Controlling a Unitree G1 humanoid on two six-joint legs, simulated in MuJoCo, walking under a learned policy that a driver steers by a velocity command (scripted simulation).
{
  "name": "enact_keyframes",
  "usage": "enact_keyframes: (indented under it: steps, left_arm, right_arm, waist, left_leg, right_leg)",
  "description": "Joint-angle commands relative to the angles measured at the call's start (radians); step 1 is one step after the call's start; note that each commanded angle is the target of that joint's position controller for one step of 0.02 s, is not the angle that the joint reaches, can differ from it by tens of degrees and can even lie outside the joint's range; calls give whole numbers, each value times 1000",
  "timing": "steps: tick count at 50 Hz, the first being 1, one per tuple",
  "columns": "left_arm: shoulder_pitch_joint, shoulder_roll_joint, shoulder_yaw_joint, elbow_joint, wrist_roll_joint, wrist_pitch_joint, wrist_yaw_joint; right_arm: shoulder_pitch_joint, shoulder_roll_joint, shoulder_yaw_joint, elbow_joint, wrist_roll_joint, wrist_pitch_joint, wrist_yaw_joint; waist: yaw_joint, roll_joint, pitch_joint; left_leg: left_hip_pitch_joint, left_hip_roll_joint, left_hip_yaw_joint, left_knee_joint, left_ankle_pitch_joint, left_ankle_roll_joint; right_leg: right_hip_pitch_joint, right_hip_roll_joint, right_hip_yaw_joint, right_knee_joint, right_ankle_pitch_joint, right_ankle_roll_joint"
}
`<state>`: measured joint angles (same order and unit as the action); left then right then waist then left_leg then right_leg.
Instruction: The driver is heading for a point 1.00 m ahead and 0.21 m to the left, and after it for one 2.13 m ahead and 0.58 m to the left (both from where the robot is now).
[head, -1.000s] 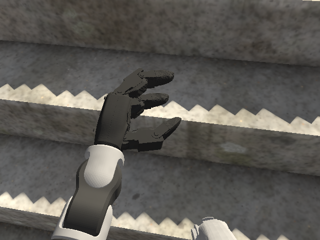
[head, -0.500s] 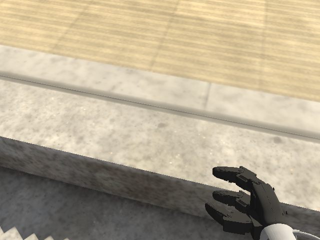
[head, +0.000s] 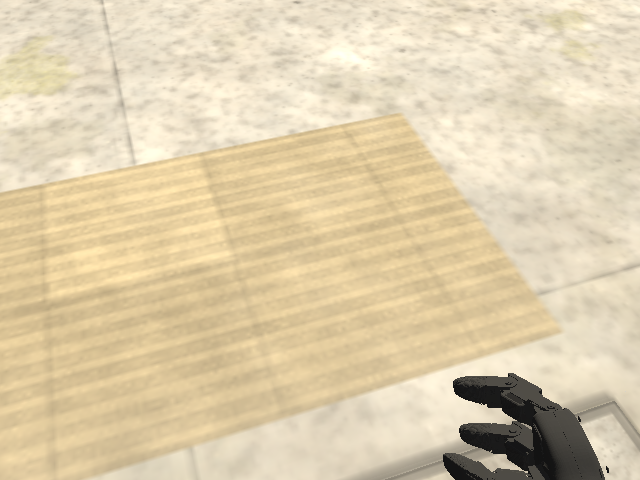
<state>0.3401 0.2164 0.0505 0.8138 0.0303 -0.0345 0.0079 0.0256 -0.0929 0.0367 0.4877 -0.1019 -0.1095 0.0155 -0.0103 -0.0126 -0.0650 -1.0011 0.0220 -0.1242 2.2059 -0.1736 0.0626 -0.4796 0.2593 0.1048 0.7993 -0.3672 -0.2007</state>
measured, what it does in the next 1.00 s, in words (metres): climbs, turning left: left foot 0.20 m higher, then right foot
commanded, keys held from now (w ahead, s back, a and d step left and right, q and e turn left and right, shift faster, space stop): w+e+shift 0.06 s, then w+shift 0.02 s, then w+q+shift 0.92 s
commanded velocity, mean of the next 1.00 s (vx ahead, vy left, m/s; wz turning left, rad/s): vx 1.00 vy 0.00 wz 0.40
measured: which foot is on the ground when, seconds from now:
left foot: up 0.00-0.24, down 0.26-0.70, up 0.72-1.00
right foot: down 0.00-0.28, up 0.30-0.68, down 0.70-1.00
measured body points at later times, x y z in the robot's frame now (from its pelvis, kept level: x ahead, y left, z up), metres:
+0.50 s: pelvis +0.34 +0.07 +0.21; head +0.32 +0.06 +0.66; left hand +0.63 +0.21 +0.23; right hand +0.27 -0.18 +0.07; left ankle +0.28 +0.12 -0.50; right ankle +0.41 -0.07 -0.36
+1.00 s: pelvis +0.76 +0.13 +0.21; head +0.78 +0.15 +0.66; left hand +0.57 +0.38 +0.09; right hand +1.13 +0.04 +0.21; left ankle +0.89 +0.30 -0.44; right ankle +0.61 -0.08 -0.50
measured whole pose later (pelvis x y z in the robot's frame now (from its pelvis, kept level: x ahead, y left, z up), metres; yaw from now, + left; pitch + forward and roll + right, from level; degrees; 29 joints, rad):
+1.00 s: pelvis +0.76 +0.13 +0.21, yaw +26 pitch +4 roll -3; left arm 0.51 0.35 0.08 0.91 0.02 -0.13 0.02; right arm -0.05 -0.35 -0.06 0.49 -0.04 0.00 0.08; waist 0.07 0.03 -0.03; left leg -0.90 0.07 0.05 0.98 -0.10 0.11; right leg 0.20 -0.01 -0.23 0.19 -0.45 0.07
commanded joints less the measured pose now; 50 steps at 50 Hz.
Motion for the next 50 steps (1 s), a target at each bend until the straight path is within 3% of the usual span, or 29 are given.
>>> enact_keyframes:
  steps: [1, 3, 6, 8, 10, 11, 12, 13, 14, 15, 16, 18, 19, 20, 21, 24, 26, 30, 32, 33, 34, 35, 36, 37, 39, 42, 45, 48, 50]
  left_arm:
    - [75, 100, 29, 17, 9, -77, -15]
    - [96, 98, 32, 47, 3, -88, -35]
    - [49, 88, 29, 41, -29, -87, 6]
    - [12, 124, 45, 19, -49, -90, 4]
    - [37, 207, 73, -12, -62, -72, 9]
    - [54, 268, 92, -19, -44, -89, 7]
    - [40, 290, 97, -14, -30, -101, 0]
    - [-22, 266, 93, -24, -38, -113, -12]
    - [-55, 179, 75, -85, -64, -138, -41]
    - [-180, 36, 53, -194, 17, -138, -67]
    - [-265, -72, 2, -302, 82, -152, -66]
    - [-250, -114, -45, -353, 72, -138, -68]
    - [-303, -125, -62, -382, 70, -123, -51]
    - [-256, -170, -87, -383, 73, -100, -38]
    - [-243, -148, -84, -368, 64, -77, -26]
    - [-354, 23, -57, -401, 28, -56, -19]
    - [-433, 14, -61, -408, 11, -66, -47]
    - [-469, -15, -59, -366, -34, -64, -60]
    - [-410, 45, -27, -354, -28, -78, -39]
    - [-299, 83, -4, -336, -26, -85, -19]
    - [-120, 153, 26, -300, -14, -90, 11]
    - [37, 218, 50, -282, 16, -88, 41]
    - [10, 240, 51, -267, 54, -93, 42]
    - [-20, 165, 51, -255, 48, -87, 32]
    - [-51, 55, 15, -215, 26, -102, 21]
    - [-14, 71, 7, -116, 17, -132, 20]
    - [-49, 104, 7, -69, 8, -138, 11]
    - [-88, 148, 8, -24, -8, -124, 13]
    - [-9, 211, 18, -5, -14, -119, 13]
  right_arm:
    - [-107, 53, 34, -100, 12, 27, -26]
    - [-207, 91, 57, -167, 10, 35, -39]
    - [-349, 32, 50, -233, 62, 68, -38]
    - [-206, 11, 29, -161, 69, 91, -26]
    - [4, -41, -16, -24, 81, 111, -2]
    - [79, -112, -49, -1, 107, 119, -16]
    - [151, -184, -70, 10, 132, 121, -28]
    - [324, -269, -100, 61, 108, 114, -36]
    - [446, -362, -126, 133, 79, 109, -32]
    - [276, -308, -129, 153, 116, 122, -29]
    - [99, -173, -91, 128, 135, 96, -20]
    - [232, -83, -72, 257, 103, 67, -26]
    - [295, -83, -79, 318, 79, 43, -33]
    - [307, -117, -92, 339, 62, 24, -29]
    - [317, -126, -95, 352, 71, 7, -23]
    - [306, -208, -109, 296, 84, -12, -24]
    - [357, -258, -131, 275, 93, -23, -28]
    - [423, -310, -160, 270, 112, 2, -28]
    - [466, -316, -161, 282, 112, 1, -20]
    - [417, -336, -165, 265, 111, -4, -9]
    - [350, -321, -165, 237, 111, -19, 1]
    - [328, -196, -136, 187, 114, -26, -5]
    - [372, -162, -112, 144, 172, -19, -18]
    - [322, -243, -123, 160, 142, 4, -36]
    - [166, -256, -127, 135, 89, 29, -14]
    - [99, -196, -100, 51, 76, 87, 31]
    - [20, -206, -80, -27, 64, 104, 49]
    - [-19, -222, -71, -37, 57, 113, 79]
    - [-4, -232, -72, -9, 62, 108, 88]
  waist:
    - [30, -12, 104]
    - [11, 13, 139]
    - [28, -52, 187]
    - [-21, -5, 36]
    - [-84, 17, -172]
    - [-124, -85, -211]
    - [-183, -160, -220]
    - [-258, -86, -285]
    - [-285, 175, -296]
    - [-172, 454, -135]
    - [-55, 254, 25]
    - [28, -45, 111]
    - [33, -102, 150]
    - [69, -82, 137]
    - [78, -87, 157]
    - [47, -128, 224]
    - [-18, -82, 128]
    - [-59, 44, 34]
    - [-20, 100, -86]
    - [58, 116, -157]
    - [154, 110, -240]
    - [191, 7, -326]
    - [146, -208, -416]
    - [147, -123, -297]
    - [133, 19, -64]
    - [37, -40, 87]
    - [-28, -61, 156]
    - [-45, -6, 201]
    - [-39, -17, 205]
  left_leg:
    - [-482, -21, 68, 331, -245, 11]
    - [-515, 15, 92, 207, -249, 21]
    - [-181, 76, 199, -265, -163, -4]
    - [205, 76, 284, -485, -128, 60]
    - [510, -77, 396, -700, -368, 88]
    - [521, -133, 426, -707, -577, 77]
    - [510, -157, 372, -824, -675, 101]
    - [649, -98, 172, -1012, -714, 149]
    - [717, -38, -308, -1415, -1019, 253]
    - [641, 36, -954, -1895, -1217, 390]
    - [527, 41, -1083, -1969, -1072, 331]
    - [492, 31, -830, -1857, -787, 274]
    - [482, 11, -680, -1805, -647, 254]
    - [486, -33, -531, -1783, -578, 234]
    - [484, -55, -431, -1777, -497, 220]
    - [329, -74, -314, -1989, -324, 236]
    - [389, -29, -314, -2098, -123, 220]
    - [750, -28, -265, -1979, 290, 176]
    - [835, -36, -236, -1732, 708, 116]
    - [788, -40, -231, -1553, 728, 93]
    - [645, -57, -223, -1350, 603, 79]
    - [438, -66, -135, -1120, 0, 85]
    - [148, -110, -13, -863, -343, 46]
    - [52, -25, 45, -777, -221, 60]
    - [54, 14, 44, -798, -139, 52]
    - [-30, 85, 2, -796, -177, 30]
    - [-8, 115, 23, -926, -122, 22]
    - [315, 60, 179, -1235, 140, 32]
    - [478, -26, 290, -1328, 166, 78]
  right_leg:
    - [168, -255, 451, -427, -232, -104]
    - [108, -248, 412, -497, -296, -74]
    - [-81, -361, 380, -886, -41, -121]
    - [-22, -388, 165, -953, 245, -76]
    - [199, -396, -7, -712, 1186, -47]
    - [335, -456, -25, -515, 1808, -54]
    - [440, -503, -32, -280, 2076, -58]
    - [407, -487, -90, 61, 2023, -33]
    - [172, -327, -67, 460, 1610, -4]
    - [-254, -86, -69, 926, 359, 45]
    - [-431, -133, 72, 1228, 326, 49]
    - [-531, -182, 69, 1294, 241, 62]
    - [-593, -204, 63, 1297, 142, 77]
    - [-603, -223, 47, 1264, 55, 79]
    - [-620, -243, 24, 1208, -19, 91]
    - [-339, -343, -81, 517, 53, 183]
    - [-92, -344, -98, 229, 294, 192]
    - [57, -196, -152, -161, 274, 184]
    - [265, -145, -145, -260, 187, 171]
    - [446, -169, -114, -337, 200, 166]
    - [685, -263, -40, -339, 157, 138]
    - [917, -541, 185, -314, -72, 81]
    - [1105, -756, 607, -362, -80, -60]
    - [940, -711, 613, -422, -190, -79]
    - [665, -621, 373, -499, -91, -23]
    - [534, -584, 190, -572, 145, 45]
    - [408, -558, -40, -674, 324, 105]
    - [236, -437, -320, -762, 450, 148]
    - [286, -437, -362, -685, 943, 147]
